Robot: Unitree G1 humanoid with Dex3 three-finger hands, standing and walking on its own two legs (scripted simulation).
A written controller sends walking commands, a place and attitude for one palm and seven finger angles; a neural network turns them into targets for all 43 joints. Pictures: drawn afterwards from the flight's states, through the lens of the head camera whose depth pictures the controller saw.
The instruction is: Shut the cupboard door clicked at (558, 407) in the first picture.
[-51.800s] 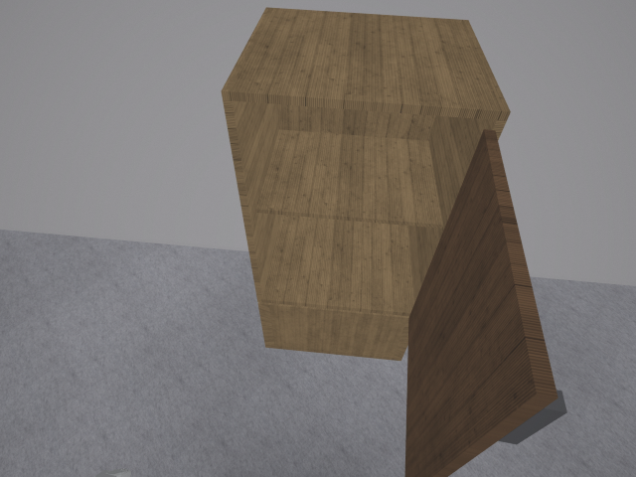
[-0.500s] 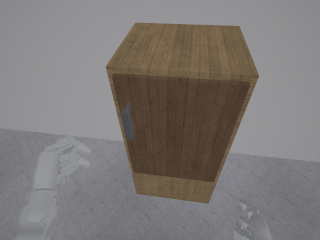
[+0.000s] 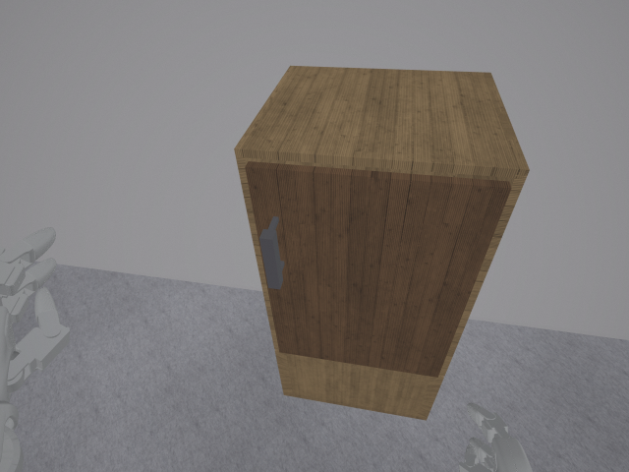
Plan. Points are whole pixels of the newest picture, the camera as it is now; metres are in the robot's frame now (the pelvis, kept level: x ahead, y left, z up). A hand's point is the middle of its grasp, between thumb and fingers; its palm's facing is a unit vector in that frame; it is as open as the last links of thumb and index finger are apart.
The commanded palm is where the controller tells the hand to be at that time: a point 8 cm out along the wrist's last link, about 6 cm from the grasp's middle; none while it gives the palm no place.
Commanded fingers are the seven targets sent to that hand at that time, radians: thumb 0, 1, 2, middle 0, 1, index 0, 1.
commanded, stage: draw the hand back to the body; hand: left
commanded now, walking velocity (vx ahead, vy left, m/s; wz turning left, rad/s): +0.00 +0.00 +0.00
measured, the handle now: (275, 252) +0.50 +0.15 -0.03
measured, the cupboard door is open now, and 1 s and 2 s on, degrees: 0 0 0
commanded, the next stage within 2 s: step back with the hand held close in 0.28 s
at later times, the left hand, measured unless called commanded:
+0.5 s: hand (92, 340) +0.18 +0.25 +0.16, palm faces +0.46 -0.78 -0.43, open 7.4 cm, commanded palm +0.13 +0.28 +0.17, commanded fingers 0.00 0.90 0.90 -0.20 -0.30 -0.20 -0.30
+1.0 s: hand (35, 390) +0.14 +0.28 +0.15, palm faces +0.42 -0.77 -0.48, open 7.4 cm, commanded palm +0.08 +0.31 +0.17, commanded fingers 0.00 0.90 0.90 -0.20 -0.30 -0.20 -0.30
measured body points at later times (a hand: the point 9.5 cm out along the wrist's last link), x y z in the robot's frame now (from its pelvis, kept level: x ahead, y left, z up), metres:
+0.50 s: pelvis -0.01 -0.02 +0.00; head -0.03 -0.05 +0.45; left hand +0.15 +0.29 +0.18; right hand +0.17 -0.25 -0.09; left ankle -0.03 +0.09 -0.74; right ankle +0.01 -0.12 -0.74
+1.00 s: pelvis -0.07 +0.01 -0.01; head -0.07 +0.02 +0.44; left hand +0.11 +0.32 +0.17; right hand +0.10 -0.24 -0.08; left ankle -0.03 +0.09 -0.74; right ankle +0.01 -0.12 -0.74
